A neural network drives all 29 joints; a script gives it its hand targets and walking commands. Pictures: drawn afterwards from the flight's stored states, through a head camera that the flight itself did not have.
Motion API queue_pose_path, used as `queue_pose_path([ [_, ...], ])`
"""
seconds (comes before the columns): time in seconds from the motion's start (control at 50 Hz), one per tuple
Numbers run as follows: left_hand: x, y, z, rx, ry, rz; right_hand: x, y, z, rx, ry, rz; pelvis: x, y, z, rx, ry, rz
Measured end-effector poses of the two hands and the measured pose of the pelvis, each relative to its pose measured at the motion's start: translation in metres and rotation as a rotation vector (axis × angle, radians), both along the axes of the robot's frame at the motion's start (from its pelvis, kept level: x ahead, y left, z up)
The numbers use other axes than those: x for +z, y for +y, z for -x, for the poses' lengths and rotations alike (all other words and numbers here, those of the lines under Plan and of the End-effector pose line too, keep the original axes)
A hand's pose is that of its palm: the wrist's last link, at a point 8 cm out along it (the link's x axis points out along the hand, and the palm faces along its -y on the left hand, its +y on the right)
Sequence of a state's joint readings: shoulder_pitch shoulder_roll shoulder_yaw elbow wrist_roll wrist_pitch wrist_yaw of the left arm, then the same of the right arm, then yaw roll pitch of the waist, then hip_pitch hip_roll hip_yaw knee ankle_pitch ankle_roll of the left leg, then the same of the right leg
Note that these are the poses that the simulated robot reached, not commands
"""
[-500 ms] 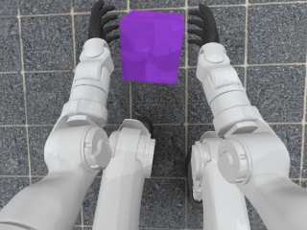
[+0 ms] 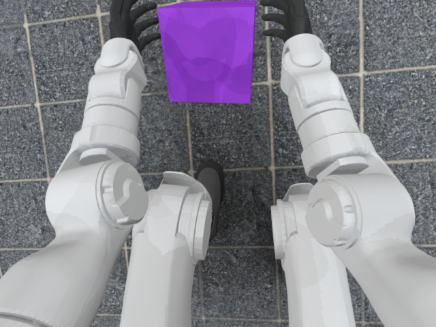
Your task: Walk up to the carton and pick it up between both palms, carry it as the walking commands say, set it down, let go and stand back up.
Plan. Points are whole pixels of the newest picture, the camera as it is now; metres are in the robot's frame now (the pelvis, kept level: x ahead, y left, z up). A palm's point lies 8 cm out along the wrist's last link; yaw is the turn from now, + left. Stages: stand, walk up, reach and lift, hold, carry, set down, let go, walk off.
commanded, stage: set down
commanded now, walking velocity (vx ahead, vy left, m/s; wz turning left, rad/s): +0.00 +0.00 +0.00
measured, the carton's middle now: (214, 48) +0.54 +0.12 -0.27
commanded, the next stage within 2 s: none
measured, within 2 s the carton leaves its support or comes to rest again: rests again in 1.58 s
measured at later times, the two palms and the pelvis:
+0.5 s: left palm (129, 35) +0.52 +0.23 -0.14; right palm (297, 28) +0.54 -0.02 -0.16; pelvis +0.01 +0.00 +0.01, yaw +0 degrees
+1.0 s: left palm (130, 33) +0.52 +0.23 -0.15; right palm (298, 25) +0.55 -0.02 -0.16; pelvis +0.02 +0.00 +0.01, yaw +0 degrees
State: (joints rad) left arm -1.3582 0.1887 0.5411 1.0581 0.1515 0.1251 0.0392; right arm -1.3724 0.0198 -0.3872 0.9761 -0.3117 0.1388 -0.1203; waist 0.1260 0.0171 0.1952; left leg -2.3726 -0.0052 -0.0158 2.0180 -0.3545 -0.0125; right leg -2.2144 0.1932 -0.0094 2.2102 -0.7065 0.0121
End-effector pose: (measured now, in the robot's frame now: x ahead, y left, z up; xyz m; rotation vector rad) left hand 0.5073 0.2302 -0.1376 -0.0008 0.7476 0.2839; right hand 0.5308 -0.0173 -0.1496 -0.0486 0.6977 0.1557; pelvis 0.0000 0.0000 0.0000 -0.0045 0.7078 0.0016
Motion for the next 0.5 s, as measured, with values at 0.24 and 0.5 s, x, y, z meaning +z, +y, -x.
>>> queue_pose_path([
  [0.24,-0.003,0.000,-0.007,-0.003,-0.010,0.001,-0.004,-0.001,-0.007,0.013,-0.014,-0.013,0.004,0.000,-0.007,0.001,0.048,-0.005],
  [0.5,-0.007,0.001,-0.012,-0.003,-0.023,0.003,-0.007,-0.002,-0.012,0.034,-0.028,-0.010,0.007,0.000,-0.014,0.002,0.080,-0.004],
])
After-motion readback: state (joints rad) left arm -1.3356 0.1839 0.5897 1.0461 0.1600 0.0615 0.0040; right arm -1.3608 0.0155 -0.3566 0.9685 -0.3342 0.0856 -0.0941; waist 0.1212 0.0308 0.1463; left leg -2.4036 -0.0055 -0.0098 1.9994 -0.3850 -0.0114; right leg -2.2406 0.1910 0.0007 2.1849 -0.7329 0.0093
